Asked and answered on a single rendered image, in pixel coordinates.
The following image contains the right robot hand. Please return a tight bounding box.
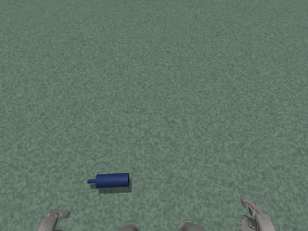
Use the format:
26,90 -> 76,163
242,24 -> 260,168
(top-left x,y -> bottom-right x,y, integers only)
239,198 -> 276,231

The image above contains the left robot hand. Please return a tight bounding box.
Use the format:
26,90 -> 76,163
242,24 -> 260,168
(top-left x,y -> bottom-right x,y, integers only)
37,209 -> 70,231

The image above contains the bottle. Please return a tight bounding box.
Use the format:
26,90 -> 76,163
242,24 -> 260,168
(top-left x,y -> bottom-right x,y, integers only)
87,173 -> 129,188

